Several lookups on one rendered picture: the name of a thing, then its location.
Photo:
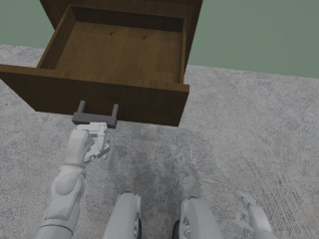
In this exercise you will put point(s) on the drawer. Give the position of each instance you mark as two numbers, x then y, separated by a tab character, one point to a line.
108	57

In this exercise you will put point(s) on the handle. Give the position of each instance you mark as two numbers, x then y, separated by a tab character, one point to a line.
82	118

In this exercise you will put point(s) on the cabinet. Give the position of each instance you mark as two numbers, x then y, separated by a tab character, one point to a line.
190	9

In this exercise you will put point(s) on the robot right hand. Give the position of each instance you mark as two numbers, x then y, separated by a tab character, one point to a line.
250	223

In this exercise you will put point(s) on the robot left forearm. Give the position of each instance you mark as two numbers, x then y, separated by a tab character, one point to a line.
62	214

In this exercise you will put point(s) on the robot left hand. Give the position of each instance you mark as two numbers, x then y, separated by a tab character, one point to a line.
94	136

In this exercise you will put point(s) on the robot right shin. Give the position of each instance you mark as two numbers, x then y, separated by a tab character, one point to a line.
184	231

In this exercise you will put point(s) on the robot left thigh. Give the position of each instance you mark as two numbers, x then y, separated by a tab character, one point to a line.
121	224

